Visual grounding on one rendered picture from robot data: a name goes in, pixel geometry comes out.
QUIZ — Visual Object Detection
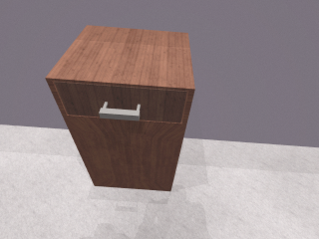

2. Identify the cabinet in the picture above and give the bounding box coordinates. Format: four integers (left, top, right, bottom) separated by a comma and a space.
45, 25, 195, 191

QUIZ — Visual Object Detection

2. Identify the drawer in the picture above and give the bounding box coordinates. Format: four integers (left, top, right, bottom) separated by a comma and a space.
54, 81, 187, 123

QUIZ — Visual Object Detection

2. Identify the handle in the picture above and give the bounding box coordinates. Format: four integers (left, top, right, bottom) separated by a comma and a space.
99, 102, 141, 121

